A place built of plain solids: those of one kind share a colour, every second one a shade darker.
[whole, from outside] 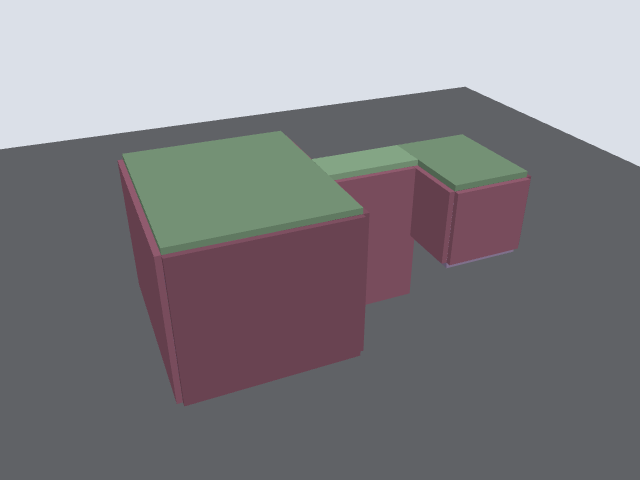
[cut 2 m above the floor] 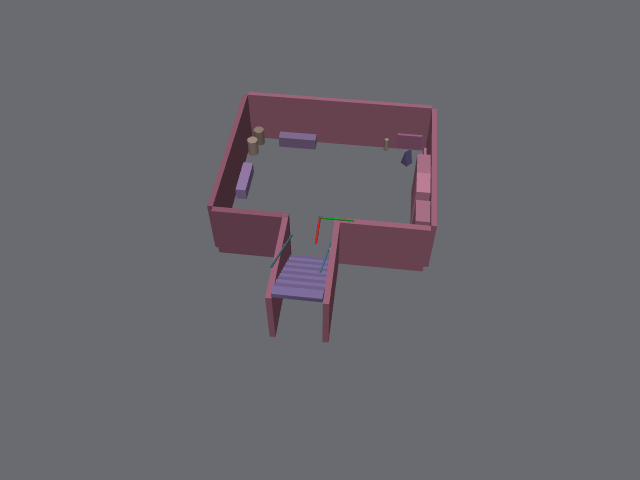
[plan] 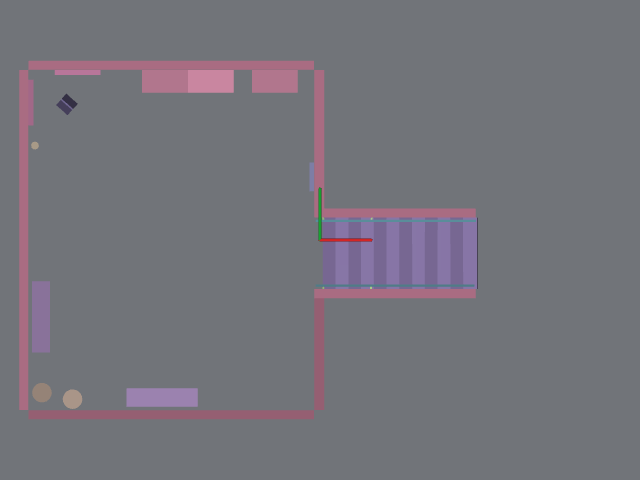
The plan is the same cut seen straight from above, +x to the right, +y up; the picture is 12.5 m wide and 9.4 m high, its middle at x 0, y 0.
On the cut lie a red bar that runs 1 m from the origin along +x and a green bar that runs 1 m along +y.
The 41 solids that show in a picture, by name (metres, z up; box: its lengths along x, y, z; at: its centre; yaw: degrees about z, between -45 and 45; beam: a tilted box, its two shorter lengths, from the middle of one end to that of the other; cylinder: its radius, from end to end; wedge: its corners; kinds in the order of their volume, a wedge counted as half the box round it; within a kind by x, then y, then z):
{
 "wall_1": {"box": [0.18, 6.66, 5.0], "at": [-5.8, 0.0, 2.45]},
 "wall_2": {"box": [5.6, 0.18, 5.0], "at": [-2.91, -3.42, 2.45]},
 "wall_3": {"box": [5.6, 0.18, 5.0], "at": [-2.91, 3.42, 2.45]},
 "wall_4": {"box": [0.18, 2.37, 5.0], "at": [-0.03, -2.15, 2.45]},
 "wall_5": {"box": [0.18, 2.89, 5.0], "at": [-0.03, 1.89, 2.45]},
 "wall_6": {"box": [0.2, 2.37, 5.0], "at": [-0.01, -2.15, 2.45]},
 "wall_7": {"box": [0.2, 2.89, 5.0], "at": [-0.01, 1.89, 2.45]},
 "wall_8": {"box": [3.17, 0.18, 5.0], "at": [1.47, -1.05, 2.45]},
 "wall_9": {"box": [3.17, 0.18, 5.0], "at": [1.47, 0.53, 2.45]},
 "wall_10": {"box": [0.18, 2.15, 2.5], "at": [2.96, -2.04, 3.7]},
 "wall_11": {"box": [2.66, 0.18, 2.5], "at": [4.38, -3.2, 3.7]},
 "roof_1": {"box": [5.6, 6.66, 0.2], "at": [-2.91, 0.0, 5.05]},
 "roof_2": {"box": [3.17, 1.4, 0.2], "at": [1.47, -0.26, 5.05]},
 "roof_3": {"box": [2.66, 3.55, 0.2], "at": [4.38, -1.34, 5.05]},
 "lockers_1": {"box": [0.9, 0.45, 1.85], "at": [-3.04, 3.11, 0.88]},
 "lockers_2": {"box": [0.9, 0.45, 1.85], "at": [-2.14, 3.11, 0.88]},
 "lockers_3": {"box": [0.9, 0.45, 1.85], "at": [-0.88, 3.11, 0.88]},
 "floor_1": {"wedge": [[3.05, -3.11, 2.45], [3.05, 0.44, 2.45], [3.08, -3.11, 2.23], [3.08, 0.44, 2.23], [5.71, -3.11, 2.23], [5.71, -3.11, 2.45], [5.71, 0.44, 2.23], [5.71, 0.44, 2.45]]},
 "tread_1": {"wedge": [[0.05, -0.96, 0.19], [0.05, 0.44, 0.19], [0.08, -0.96, -0.04], [0.08, 0.44, -0.04], [0.32, -0.96, 0.19], [0.33, 0.44, 0.19], [0.34, -0.96, 0.03], [0.34, 0.44, 0.03]]},
 "tread_2": {"wedge": [[0.3, -0.96, 0.38], [0.3, 0.44, 0.38], [0.34, -0.96, 0.04], [0.34, 0.44, 0.04], [0.58, -0.96, 0.38], [0.58, 0.44, 0.38], [0.59, -0.96, 0.24], [0.6, 0.44, 0.24]]},
 "tread_3": {"wedge": [[0.56, -0.96, 0.57], [0.56, 0.44, 0.57], [0.59, -0.96, 0.23], [0.59, 0.44, 0.24], [0.83, -0.96, 0.57], [0.83, 0.44, 0.56], [0.84, -0.96, 0.42], [0.84, 0.44, 0.42]]},
 "tread_4": {"wedge": [[0.8, -0.96, 0.75], [0.8, 0.44, 0.76], [0.84, -0.96, 0.42], [0.84, 0.44, 0.42], [1.07, -0.96, 0.75], [1.08, 0.44, 0.75], [1.09, -0.96, 0.61], [1.09, 0.44, 0.61]]},
 "tread_5": {"wedge": [[1.05, -0.96, 0.94], [1.05, 0.44, 0.94], [1.09, -0.96, 0.61], [1.09, 0.44, 0.61], [1.33, -0.96, 0.94], [1.33, 0.44, 0.94], [1.34, -0.96, 0.8], [1.34, 0.44, 0.8]]},
 "tread_6": {"wedge": [[1.3, -0.96, 1.13], [1.3, 0.44, 1.13], [1.34, -0.96, 0.8], [1.34, 0.44, 0.8], [1.58, -0.96, 1.13], [1.58, 0.44, 1.13], [1.59, -0.96, 0.99], [1.59, 0.44, 0.99]]},
 "tread_7": {"wedge": [[1.55, -0.96, 1.32], [1.55, 0.44, 1.32], [1.59, -0.96, 0.99], [1.59, 0.44, 0.99], [1.83, -0.96, 1.32], [1.83, 0.44, 1.32], [1.84, -0.96, 1.18], [1.84, 0.44, 1.18]]},
 "tread_8": {"wedge": [[1.8, -0.96, 1.51], [1.8, 0.44, 1.51], [1.84, -0.96, 1.18], [1.84, 0.44, 1.18], [2.08, -0.96, 1.5], [2.08, 0.44, 1.5], [2.09, -0.96, 1.36], [2.09, 0.44, 1.37]]},
 "tread_9": {"wedge": [[2.05, -0.96, 1.7], [2.05, 0.44, 1.7], [2.09, -0.96, 1.36], [2.09, 0.44, 1.36], [2.33, -0.96, 1.69], [2.33, 0.44, 1.69], [2.34, -0.96, 1.55], [2.34, 0.44, 1.55]]},
 "tread_10": {"wedge": [[2.3, -0.96, 1.88], [2.3, 0.44, 1.89], [2.34, -0.96, 1.55], [2.34, 0.44, 1.55], [2.58, -0.96, 1.88], [2.58, 0.44, 1.88], [2.59, -0.96, 1.74], [2.59, 0.44, 1.74]]},
 "tread_11": {"wedge": [[2.55, 0.44, 2.07], [2.56, -0.96, 2.07], [2.59, -0.96, 1.74], [2.59, 0.44, 1.74], [2.82, 0.44, 2.07], [2.83, -0.96, 2.07], [2.84, -0.96, 1.93], [2.84, 0.44, 1.93]]},
 "tread_12": {"wedge": [[2.8, -0.96, 2.26], [2.8, 0.44, 2.26], [2.84, -0.96, 1.93], [2.84, 0.44, 1.93], [3.08, -0.96, 2.26], [3.08, 0.44, 2.26], [3.09, -0.96, 2.12], [3.09, 0.44, 2.12]]},
 "bench_1": {"box": [0.36, 1.4, 0.5], "at": [-5.46, -1.51, 0.2]},
 "bench_2": {"box": [1.4, 0.36, 0.5], "at": [-3.09, -3.08, 0.2]},
 "guard_rail_1": {"wedge": [[-0.09, -0.92, 1.01], [-0.09, -0.92, 1.06], [-0.09, -0.87, 1.01], [-0.09, -0.87, 1.06], [3.02, -0.92, 3.35], [3.02, -0.92, 3.4], [3.02, -0.87, 3.35], [3.02, -0.87, 3.4]]},
 "guard_rail_2": {"wedge": [[-0.09, 0.35, 1.01], [-0.09, 0.35, 1.06], [-0.09, 0.4, 1.01], [-0.09, 0.4, 1.06], [3.05, 0.35, 3.37], [3.05, 0.35, 3.43], [3.05, 0.4, 3.37], [3.05, 0.4, 3.43]]},
 "bin_1": {"cylinder": 0.19, "from": [-5.44, -2.99, 0.0], "to": [-5.44, -2.99, 0.62]},
 "bin_2": {"cylinder": 0.19, "from": [-4.85, -3.12, 0.0], "to": [-4.85, -3.12, 0.62]},
 "radiator_1": {"box": [0.1, 0.9, 0.6], "at": [-5.66, 2.69, 0.45]},
 "radiator_2": {"box": [0.9, 0.1, 0.45], "at": [-4.75, 3.28, 0.38]},
 "sign_1": {"wedge": [[-5.17, 2.64, 0.0], [-5.08, 2.74, 0.62], [-5.06, 2.77, 0.62], [-4.97, 2.87, 0.0], [-4.95, 2.44, 0.0], [-4.85, 2.54, 0.62], [-4.83, 2.57, 0.62], [-4.74, 2.67, 0.0]]},
 "cabinet_1": {"box": [0.09, 0.57, 0.75], "at": [-0.16, 1.24, 1.41]},
 "extinguisher_1": {"cylinder": 0.07, "from": [-5.58, 1.85, 0.0], "to": [-5.58, 1.85, 0.52]}
}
